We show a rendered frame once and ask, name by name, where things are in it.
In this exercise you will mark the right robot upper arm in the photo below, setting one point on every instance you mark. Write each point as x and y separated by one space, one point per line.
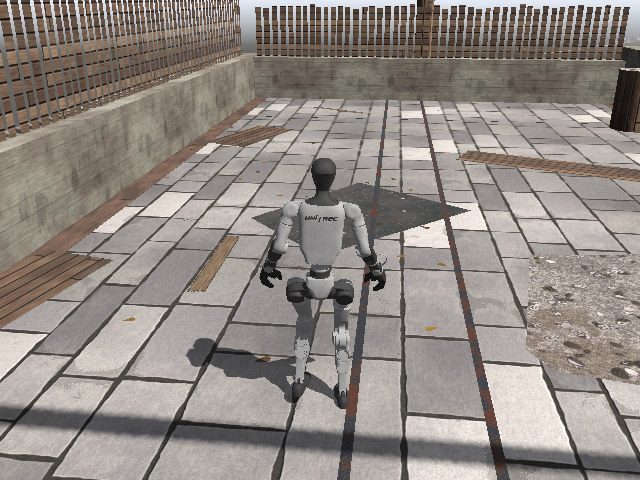
353 212

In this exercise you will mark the right robot hand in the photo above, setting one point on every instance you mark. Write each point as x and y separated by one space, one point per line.
381 279

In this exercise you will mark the humanoid robot head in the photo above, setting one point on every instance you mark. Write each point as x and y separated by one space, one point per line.
323 173

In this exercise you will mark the robot left foot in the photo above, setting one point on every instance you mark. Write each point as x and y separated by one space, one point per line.
298 389

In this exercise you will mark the left robot forearm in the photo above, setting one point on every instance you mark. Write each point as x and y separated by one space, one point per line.
271 259

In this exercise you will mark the right robot forearm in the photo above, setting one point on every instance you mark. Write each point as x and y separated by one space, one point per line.
373 262

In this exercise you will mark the left robot hand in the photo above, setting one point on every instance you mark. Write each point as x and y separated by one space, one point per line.
264 275

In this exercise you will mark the left robot upper arm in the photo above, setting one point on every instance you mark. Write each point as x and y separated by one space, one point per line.
290 210

